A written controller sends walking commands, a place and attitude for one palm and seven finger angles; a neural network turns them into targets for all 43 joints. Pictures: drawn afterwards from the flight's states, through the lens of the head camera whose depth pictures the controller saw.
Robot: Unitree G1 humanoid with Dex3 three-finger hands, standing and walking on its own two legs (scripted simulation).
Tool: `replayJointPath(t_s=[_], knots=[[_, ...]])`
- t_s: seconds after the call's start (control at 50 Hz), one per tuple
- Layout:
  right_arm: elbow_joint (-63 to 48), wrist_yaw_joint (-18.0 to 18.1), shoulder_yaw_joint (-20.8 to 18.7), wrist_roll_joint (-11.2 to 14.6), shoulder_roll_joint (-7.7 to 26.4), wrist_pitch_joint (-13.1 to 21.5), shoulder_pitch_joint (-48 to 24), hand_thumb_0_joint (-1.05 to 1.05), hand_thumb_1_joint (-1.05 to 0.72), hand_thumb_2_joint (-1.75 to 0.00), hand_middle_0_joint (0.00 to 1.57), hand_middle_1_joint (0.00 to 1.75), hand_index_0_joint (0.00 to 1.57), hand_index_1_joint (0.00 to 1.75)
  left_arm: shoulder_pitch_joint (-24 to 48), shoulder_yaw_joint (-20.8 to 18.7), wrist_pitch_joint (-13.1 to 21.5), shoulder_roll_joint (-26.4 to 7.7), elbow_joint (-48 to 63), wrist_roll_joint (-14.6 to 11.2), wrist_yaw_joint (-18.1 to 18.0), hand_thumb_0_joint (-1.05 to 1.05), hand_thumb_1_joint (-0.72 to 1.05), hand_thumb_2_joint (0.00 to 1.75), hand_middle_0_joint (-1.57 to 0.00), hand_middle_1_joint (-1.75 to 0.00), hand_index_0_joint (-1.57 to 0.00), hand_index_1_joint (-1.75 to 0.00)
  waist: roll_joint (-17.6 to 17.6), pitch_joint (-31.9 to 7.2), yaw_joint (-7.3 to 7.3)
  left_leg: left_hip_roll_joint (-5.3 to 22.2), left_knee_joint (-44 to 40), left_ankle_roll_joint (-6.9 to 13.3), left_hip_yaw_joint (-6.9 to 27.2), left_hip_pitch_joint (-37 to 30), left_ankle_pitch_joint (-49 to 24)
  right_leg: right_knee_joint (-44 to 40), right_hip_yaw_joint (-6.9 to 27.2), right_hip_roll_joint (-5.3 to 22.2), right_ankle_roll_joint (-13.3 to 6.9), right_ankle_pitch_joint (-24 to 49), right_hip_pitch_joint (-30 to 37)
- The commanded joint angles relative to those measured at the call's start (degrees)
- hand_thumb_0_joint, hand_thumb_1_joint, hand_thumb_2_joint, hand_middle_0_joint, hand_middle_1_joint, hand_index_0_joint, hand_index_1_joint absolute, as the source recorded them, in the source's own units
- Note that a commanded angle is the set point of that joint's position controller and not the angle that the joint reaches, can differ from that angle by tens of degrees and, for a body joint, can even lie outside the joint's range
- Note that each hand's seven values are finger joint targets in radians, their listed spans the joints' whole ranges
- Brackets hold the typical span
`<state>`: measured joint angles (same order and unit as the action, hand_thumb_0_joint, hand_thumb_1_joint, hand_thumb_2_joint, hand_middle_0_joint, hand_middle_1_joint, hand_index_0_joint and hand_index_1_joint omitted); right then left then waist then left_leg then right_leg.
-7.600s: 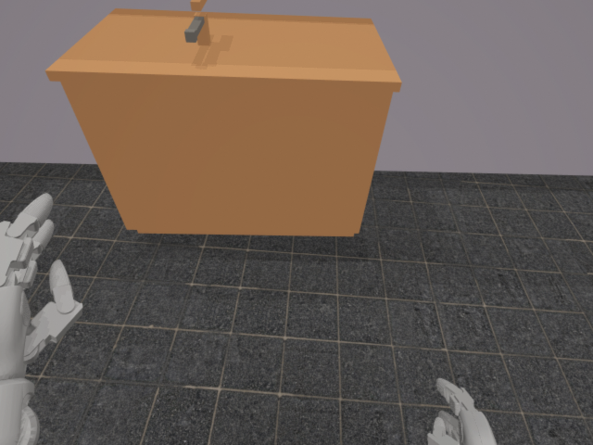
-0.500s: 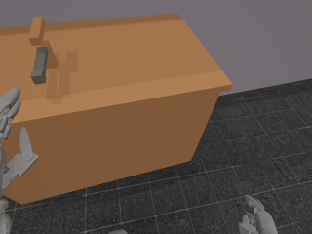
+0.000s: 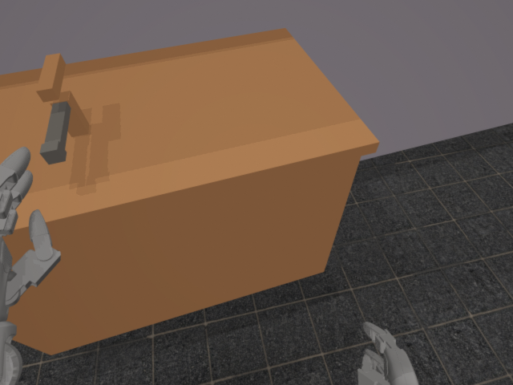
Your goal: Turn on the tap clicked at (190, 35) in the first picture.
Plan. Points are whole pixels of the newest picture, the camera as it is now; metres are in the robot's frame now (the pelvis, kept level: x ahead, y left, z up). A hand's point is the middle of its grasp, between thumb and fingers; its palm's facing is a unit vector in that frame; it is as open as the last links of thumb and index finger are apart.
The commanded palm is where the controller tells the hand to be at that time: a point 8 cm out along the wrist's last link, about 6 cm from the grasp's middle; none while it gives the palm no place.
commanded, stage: come to a stop and stand still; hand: left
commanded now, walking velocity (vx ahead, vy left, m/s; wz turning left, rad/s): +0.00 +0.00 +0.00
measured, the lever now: (53, 152) +0.45 +0.39 +0.10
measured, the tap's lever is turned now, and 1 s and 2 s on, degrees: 0 0 0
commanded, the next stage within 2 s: look again from close up in 0.66 s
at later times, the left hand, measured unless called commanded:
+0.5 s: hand (38, 294) +0.18 +0.23 +0.18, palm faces +0.43 -0.82 -0.38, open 7.4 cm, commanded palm +0.13 +0.27 +0.18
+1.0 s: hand (28, 262) +0.21 +0.26 +0.17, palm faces +0.33 -0.86 -0.39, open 7.4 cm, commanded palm +0.15 +0.31 +0.18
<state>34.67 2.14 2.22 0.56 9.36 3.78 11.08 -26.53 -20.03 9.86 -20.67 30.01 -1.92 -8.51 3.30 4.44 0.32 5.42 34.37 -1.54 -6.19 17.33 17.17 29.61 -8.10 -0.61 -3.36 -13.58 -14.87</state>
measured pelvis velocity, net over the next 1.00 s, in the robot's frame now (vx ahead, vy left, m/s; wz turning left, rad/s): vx -0.02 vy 0.04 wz -0.05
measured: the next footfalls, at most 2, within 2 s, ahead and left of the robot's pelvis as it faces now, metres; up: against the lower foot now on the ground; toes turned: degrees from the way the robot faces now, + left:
left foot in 0.20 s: +0.03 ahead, +0.12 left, +0.00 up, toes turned +3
left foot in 1.68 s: +0.12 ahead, +0.15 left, +0.00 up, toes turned +1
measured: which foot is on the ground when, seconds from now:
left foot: up 0.00-0.18, down 0.20-1.00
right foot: down 0.00-1.00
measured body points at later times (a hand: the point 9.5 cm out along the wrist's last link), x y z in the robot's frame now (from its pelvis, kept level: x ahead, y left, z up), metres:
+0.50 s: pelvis -0.04 -0.01 +0.00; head -0.04 -0.01 +0.45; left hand +0.15 +0.27 +0.20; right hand +0.13 -0.22 -0.09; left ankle -0.01 +0.12 -0.73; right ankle +0.03 -0.08 -0.73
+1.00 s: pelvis -0.02 +0.04 +0.01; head -0.02 +0.03 +0.46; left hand +0.19 +0.31 +0.19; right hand +0.12 -0.20 -0.08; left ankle -0.01 +0.12 -0.73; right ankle +0.02 -0.08 -0.73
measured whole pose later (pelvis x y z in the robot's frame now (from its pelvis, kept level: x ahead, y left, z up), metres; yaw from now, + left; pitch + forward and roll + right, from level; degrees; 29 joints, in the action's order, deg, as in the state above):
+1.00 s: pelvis -0.02 +0.04 +0.01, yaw -3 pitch -1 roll +0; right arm 33.3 0.8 0.2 1.5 13.2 8.8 15.2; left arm -21.4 -19.1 13.4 -19.4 20.5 -2.0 -5.2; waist 1.8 1.9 0.9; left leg -0.3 27.0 2.9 -6.9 12.6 13.6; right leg 25.6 -2.4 0.4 -0.5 -9.5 -15.9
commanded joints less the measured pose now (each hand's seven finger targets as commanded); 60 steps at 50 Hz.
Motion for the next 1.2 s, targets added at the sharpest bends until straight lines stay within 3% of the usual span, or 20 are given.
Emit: replayJointPath(t_s=[0.0,0.08,0.14,0.2,0.26,0.36,0.46,0.54,0.68,0.72,0.74,0.76,0.78,0.8,0.88,0.96,0.98,1.0,1.08,1.18], knots=[[-8.8,1.0,-2.9,0.2,5.9,1.9,-4.3,0.00,-0.90,-0.90,0.20,0.30,0.20,0.30,0.1,-8.5,2.5,-10.9,9.4,-0.6,-1.6,0.00,0.90,0.90,-0.20,-0.30,-0.20,-0.30,-13.2,-11.6,0.16,-2.8,11.5,0.0,5.2,5.4,9.8,-9.6,18.8,18.6,-4.6,26.0,9.4],[-9.0,1.9,-2.5,0.1,5.9,0.6,-6.1,0.00,-0.90,-0.90,0.20,0.30,0.20,0.30,-1.7,-8.7,2.9,-9.9,8.6,-0.4,-1.9,0.00,0.90,0.90,-0.20,-0.30,-0.20,-0.30,-10.5,-11.4,0.20,-3.2,4.4,0.1,4.2,5.1,5.4,-6.7,12.4,15.4,-3.1,28.8,12.3],[-9.2,2.3,-3.2,-0.2,6.8,0.1,-4.5,0.00,-0.90,-0.90,0.20,0.30,0.20,0.30,-2.0,-8.0,3.3,-9.9,10.3,-0.4,-1.9,0.00,0.90,0.90,-0.20,-0.30,-0.20,-0.30,-7.5,-11.3,0.02,-3.8,-5.4,0.5,3.3,-1.3,-1.8,-6.9,12.4,13.0,-1.2,19.9,9.3],[-9.9,2.8,-4.2,-0.1,8.9,0.6,-4.4,0.00,-0.90,-0.90,0.20,0.30,0.20,0.30,0.6,-6.7,3.9,-10.2,15.1,-0.1,-2.1,0.00,0.90,0.90,-0.20,-0.30,-0.20,-0.30,1.5,-11.5,0.46,3.3,-11.2,2.6,8.5,-6.9,-15.9,-4.1,10.4,7.9,2.2,8.0,5.5],[-9.8,2.8,-3.3,-0.4,8.9,1.0,-5.3,0.00,-0.90,-0.90,0.20,0.30,0.20,0.30,2.7,-5.1,4.3,-9.3,14.5,0.6,-2.0,0.00,0.90,0.90,-0.20,-0.30,-0.20,-0.30,10.3,-6.7,0.67,6.9,-16.7,4.2,12.4,4.0,-6.8,-0.7,7.5,4.5,3.7,0.3,7.6],[-9.2,2.4,-3.7,-0.4,8.9,2.6,-3.4,0.00,-0.90,-0.90,0.20,0.30,0.20,0.30,6.6,-3.5,4.2,-7.7,8.9,1.3,-1.7,0.00,0.90,0.90,-0.20,-0.30,-0.20,-0.30,2.7,-5.0,0.66,3.1,-14.7,3.1,8.5,7.9,7.6,-5.2,10.3,5.3,3.2,-3.1,7.9],[-8.3,1.8,-3.4,-0.5,8.1,2.2,-2.8,0.00,-0.90,-0.90,0.20,0.30,0.20,0.30,7.3,-2.9,2.6,-7.8,6.1,0.7,-1.3,0.00,0.90,0.90,-0.20,-0.30,-0.20,-0.30,-8.8,-5.9,-0.25,-2.5,-2.3,1.9,5.1,-1.7,5.6,-17.7,19.1,12.4,0.3,-18.8,-3.6],[-8.5,1.9,-2.7,-0.8,7.6,1.7,-3.8,0.00,-0.90,-0.90,0.20,0.30,0.20,0.30,6.3,-4.4,2.4,-9.2,8.9,0.4,-1.7,0.00,0.90,0.90,-0.20,-0.30,-0.20,-0.30,-6.5,-7.8,-0.13,-1.7,-6.6,2.3,6.5,-3.4,0.8,-14.8,14.6,10.8,0.6,-13.5,-1.2],[-9.5,2.2,-2.5,-0.9,8.1,1.6,-4.1,0.00,-0.90,-0.90,0.20,0.30,0.20,0.30,5.1,-5.2,2.9,-9.3,10.4,0.9,-1.7,0.00,0.90,0.90,-0.20,-0.30,-0.20,-0.30,2.9,-4.7,0.28,2.2,-17.9,3.1,10.6,7.7,9.5,-8.7,9.9,4.5,3.1,-9.8,6.6],[-8.9,2.2,-2.8,-0.7,8.2,2.2,-3.3,0.00,-0.90,-0.90,0.20,0.30,0.20,0.30,3.9,-5.0,3.3,-8.8,9.1,0.9,-1.9,0.00,0.90,0.90,-0.20,-0.30,-0.20,-0.30,0.9,-6.7,0.31,2.3,-16.3,3.2,10.4,5.9,5.0,-7.7,9.8,4.4,3.0,-3.4,8.5],[-6.9,2.0,-4.8,-2.8,10.2,6.1,5.1,0.00,-0.90,-0.90,0.20,0.30,0.20,0.30,63.6,-37.6,8.7,-55.7,21.5,8.7,-0.5,0.00,0.90,0.90,-0.20,-0.30,-0.20,-0.30,-8.1,-0.2,1.41,-0.2,-4.4,3.0,3.7,6.7,-2.2,-14.1,15.0,6.5,8.2,1.7,-2.5],[-4.0,2.0,-2.6,-1.5,4.2,5.8,1.6,0.00,-0.90,-0.90,0.20,0.30,0.20,0.30,32.9,-15.4,6.5,-22.4,-10.5,3.0,2.2,0.00,0.90,0.90,-0.20,-0.30,-0.20,-0.30,-7.4,-14.2,0.43,-4.9,-2.4,3.1,5.0,-1.7,-1.3,-11.9,14.4,11.3,1.5,-1.4,1.6],[-8.2,1.2,-3.1,0.3,5.8,5.8,-2.5,0.00,-0.90,-0.90,0.20,0.30,0.20,0.30,22.4,-13.9,5.5,-17.1,-6.0,-0.1,1.4,0.00,0.90,0.90,-0.20,-0.30,-0.20,-0.30,-0.7,-12.7,2.48,-4.8,-5.0,2.2,4.5,-5.2,-0.8,-13.3,18.5,9.7,0.6,-4.0,2.1],[-9.5,1.0,-3.4,0.3,7.0,6.9,-0.9,0.00,-0.90,-0.90,0.20,0.30,0.20,0.30,20.2,-7.4,5.7,-11.6,-10.1,-0.1,2.4,0.00,0.90,0.90,-0.20,-0.30,-0.20,-0.30,1.2,-11.2,2.15,-4.6,-6.9,1.9,3.2,-5.9,3.4,-14.6,19.2,9.8,0.6,-11.3,0.0],[-9.9,-1.5,-3.4,0.8,8.3,8.2,-2.3,0.00,-0.90,-0.90,0.20,0.30,0.20,0.30,7.1,0.5,7.0,-4.3,-0.4,-1.2,3.6,0.00,0.90,0.90,-0.20,-0.30,-0.20,-0.30,3.2,-8.3,2.76,-2.6,-14.8,3.3,6.0,-2.5,5.6,-11.2,13.6,5.3,2.9,-11.0,4.0],[-11.3,-1.0,-3.5,0.9,9.2,8.2,-2.9,0.00,-0.90,-0.90,0.20,0.30,0.20,0.30,5.7,-6.2,5.8,-10.6,0.4,0.1,2.1,0.00,0.90,0.90,-0.20,-0.30,-0.20,-0.30,-10.9,-6.2,2.92,0.2,-19.0,3.6,8.9,4.8,9.0,-7.7,9.6,2.2,3.5,-7.3,8.1],[-11.4,-0.7,-3.6,0.6,9.8,7.9,-3.0,0.00,-0.90,-0.90,0.20,0.30,0.20,0.30,7.8,-10.2,5.8,-14.6,2.1,0.1,1.6,0.00,0.90,0.90,-0.20,-0.30,-0.20,-0.30,-10.0,-6.3,2.62,-0.5,-18.9,3.1,8.4,2.6,5.9,-8.3,9.8,1.8,3.3,-6.5,6.8],[-11.9,-0.4,-3.5,0.2,9.2,7.8,-3.3,0.00,-0.90,-0.90,0.20,0.30,0.20,0.30,8.6,-10.4,6.1,-13.6,2.2,0.0,1.6,0.00,0.90,0.90,-0.20,-0.30,-0.20,-0.30,-10.2,-6.9,2.25,-0.1,-18.9,3.4,8.9,2.3,4.7,-7.8,9.2,2.4,3.2,-5.5,7.2],[-12.3,0.0,-3.0,-0.6,8.8,8.4,-3.9,0.00,-0.90,-0.90,0.20,0.30,0.20,0.30,18.2,-10.4,7.5,-14.2,9.9,0.3,1.8,0.00,0.90,0.90,-0.20,-0.30,-0.20,-0.30,4.6,-6.9,1.65,0.3,-20.4,3.3,9.3,1.0,1.4,-3.5,8.6,1.5,2.5,2.1,8.2],[-11.6,-0.9,-3.4,-1.3,8.8,9.4,-3.0,0.00,-0.90,-0.90,0.20,0.30,0.20,0.30,15.7,-3.9,7.3,-7.8,10.6,0.1,2.2,0.00,0.90,0.90,-0.20,-0.30,-0.20,-0.30,5.4,-13.1,0.90,-1.6,-11.4,2.9,6.4,-7.1,-11.4,-2.2,7.4,2.4,0.8,9.9,8.2]])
